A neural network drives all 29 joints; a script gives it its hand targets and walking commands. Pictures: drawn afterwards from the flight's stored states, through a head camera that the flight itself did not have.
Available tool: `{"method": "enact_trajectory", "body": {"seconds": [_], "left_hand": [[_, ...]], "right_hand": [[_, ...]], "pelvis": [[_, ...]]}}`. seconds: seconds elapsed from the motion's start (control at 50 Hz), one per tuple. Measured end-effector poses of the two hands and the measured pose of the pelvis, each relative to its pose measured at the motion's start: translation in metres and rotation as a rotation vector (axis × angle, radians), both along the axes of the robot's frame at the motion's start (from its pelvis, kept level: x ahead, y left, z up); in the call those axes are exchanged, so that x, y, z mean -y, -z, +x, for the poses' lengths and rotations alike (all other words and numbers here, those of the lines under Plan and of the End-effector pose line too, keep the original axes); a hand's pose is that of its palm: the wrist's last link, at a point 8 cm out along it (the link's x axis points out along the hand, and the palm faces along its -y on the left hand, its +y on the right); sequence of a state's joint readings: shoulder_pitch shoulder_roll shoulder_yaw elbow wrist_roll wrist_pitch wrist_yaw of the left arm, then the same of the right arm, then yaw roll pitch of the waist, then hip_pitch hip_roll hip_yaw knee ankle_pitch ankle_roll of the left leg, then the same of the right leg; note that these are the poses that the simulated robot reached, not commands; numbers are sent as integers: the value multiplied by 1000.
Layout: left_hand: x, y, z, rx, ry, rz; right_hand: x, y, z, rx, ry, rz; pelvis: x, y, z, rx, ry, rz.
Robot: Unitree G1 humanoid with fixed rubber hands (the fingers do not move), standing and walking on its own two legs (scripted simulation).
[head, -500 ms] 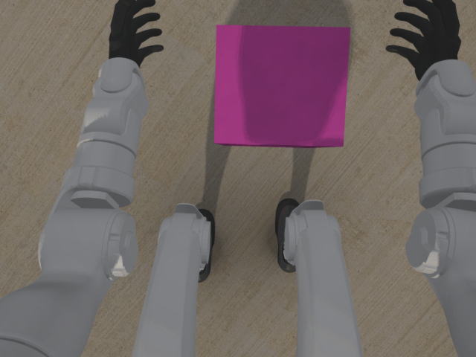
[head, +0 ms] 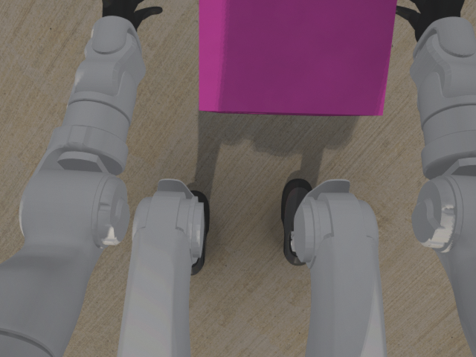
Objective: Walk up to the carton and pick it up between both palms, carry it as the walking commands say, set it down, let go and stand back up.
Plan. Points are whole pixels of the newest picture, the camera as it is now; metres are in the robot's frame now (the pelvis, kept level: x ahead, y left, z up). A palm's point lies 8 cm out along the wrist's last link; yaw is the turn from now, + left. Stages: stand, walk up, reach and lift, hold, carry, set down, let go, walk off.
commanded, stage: reach and lift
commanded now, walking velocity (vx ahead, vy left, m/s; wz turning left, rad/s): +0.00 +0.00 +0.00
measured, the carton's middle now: (282, 51) +0.51 -0.08 -0.27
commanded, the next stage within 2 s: none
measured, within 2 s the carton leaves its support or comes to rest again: leaves its support in 1.76 s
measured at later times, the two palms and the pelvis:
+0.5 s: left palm (136, 31) +0.53 +0.14 -0.21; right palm (414, 32) +0.51 -0.25 -0.20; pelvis -0.01 +0.01 -0.04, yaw +0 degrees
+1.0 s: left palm (167, 29) +0.54 +0.09 -0.20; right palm (404, 28) +0.52 -0.24 -0.20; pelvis -0.01 +0.00 -0.03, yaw -1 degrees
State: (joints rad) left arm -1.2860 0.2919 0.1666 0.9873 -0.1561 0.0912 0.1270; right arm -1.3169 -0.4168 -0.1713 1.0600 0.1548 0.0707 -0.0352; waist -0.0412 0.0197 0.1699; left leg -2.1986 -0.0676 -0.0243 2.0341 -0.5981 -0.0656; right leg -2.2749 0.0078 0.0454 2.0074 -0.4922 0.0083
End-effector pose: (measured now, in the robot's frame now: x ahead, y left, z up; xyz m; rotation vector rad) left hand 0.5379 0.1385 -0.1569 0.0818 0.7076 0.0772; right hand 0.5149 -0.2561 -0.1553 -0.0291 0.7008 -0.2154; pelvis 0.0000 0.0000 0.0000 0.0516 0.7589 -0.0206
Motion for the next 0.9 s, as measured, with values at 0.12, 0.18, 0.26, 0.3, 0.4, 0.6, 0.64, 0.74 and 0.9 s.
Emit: {"method": "enact_trajectory", "body": {"seconds": [0.12,0.18,0.26,0.3,0.4,0.6,0.64,0.74,0.9], "left_hand": [[-1,32,-2,-15,2,-1],[-1,45,-2,-17,3,-4],[-2,54,-2,-5,1,-10],[-2,54,-2,0,1,-11],[-3,53,-3,-6,1,-10],[2,45,-2,-12,8,-14],[4,44,-2,-12,10,-14],[11,44,-1,-12,19,-18],[32,47,-1,-12,47,-33]], "right_hand": [[-3,32,-2,-14,6,-2],[-4,45,-2,-14,10,-1],[-5,53,-1,-5,11,-5],[-6,52,-1,-2,12,-7],[-5,49,-1,-7,20,-7],[-2,42,-5,-20,28,-3],[-4,42,-4,-21,26,0],[-11,43,-1,-18,13,12],[-12,43,0,-17,2,11]], "pelvis": [[-2,21,-2,31,-3,-5],[-3,30,-3,47,-4,-9],[-4,38,-4,73,-10,-14],[-4,41,-4,82,-10,-16],[-5,41,-5,90,-12,-20],[-5,37,-7,84,-12,-21],[-5,36,-8,84,-11,-20],[-4,35,-8,82,-10,-16],[-2,33,-8,77,0,-14]]}}
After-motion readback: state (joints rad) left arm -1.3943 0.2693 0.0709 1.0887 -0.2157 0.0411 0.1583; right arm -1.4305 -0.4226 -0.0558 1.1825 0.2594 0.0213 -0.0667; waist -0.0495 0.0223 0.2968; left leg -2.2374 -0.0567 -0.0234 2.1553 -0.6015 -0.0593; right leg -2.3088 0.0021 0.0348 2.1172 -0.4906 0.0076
